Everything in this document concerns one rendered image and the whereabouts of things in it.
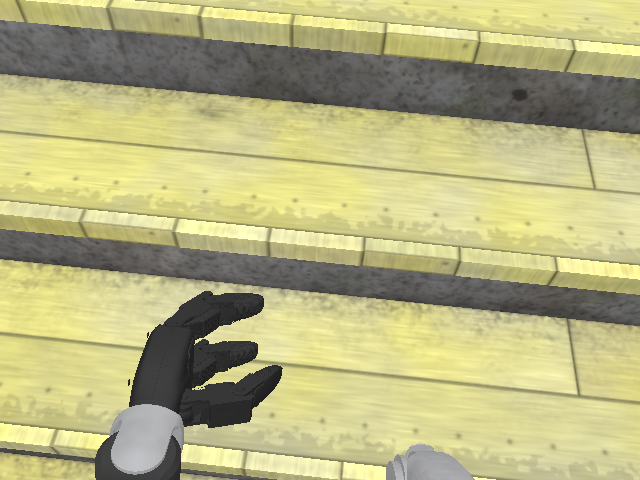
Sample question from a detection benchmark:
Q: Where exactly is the right robot thigh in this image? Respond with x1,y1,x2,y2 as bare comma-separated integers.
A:
386,451,475,480

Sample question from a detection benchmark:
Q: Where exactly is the left robot forearm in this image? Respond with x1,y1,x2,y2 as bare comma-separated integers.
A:
95,404,184,480

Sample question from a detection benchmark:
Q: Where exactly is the robot left hand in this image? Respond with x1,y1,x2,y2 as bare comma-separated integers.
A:
128,291,283,428

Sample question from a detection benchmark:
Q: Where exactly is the robot right shin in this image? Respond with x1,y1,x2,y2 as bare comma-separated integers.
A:
404,444,434,458

